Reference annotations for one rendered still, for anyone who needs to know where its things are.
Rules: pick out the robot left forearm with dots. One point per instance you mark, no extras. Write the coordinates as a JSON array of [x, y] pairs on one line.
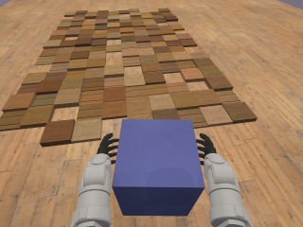
[[93, 208]]

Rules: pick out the robot right forearm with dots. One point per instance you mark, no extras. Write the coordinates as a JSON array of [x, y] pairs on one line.
[[224, 193]]

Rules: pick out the left robot hand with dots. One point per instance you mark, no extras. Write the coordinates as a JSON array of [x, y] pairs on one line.
[[104, 149]]

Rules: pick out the right robot hand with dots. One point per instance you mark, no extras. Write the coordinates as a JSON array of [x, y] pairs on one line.
[[208, 147]]

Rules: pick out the carton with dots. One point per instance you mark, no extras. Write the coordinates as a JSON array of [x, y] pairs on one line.
[[158, 170]]

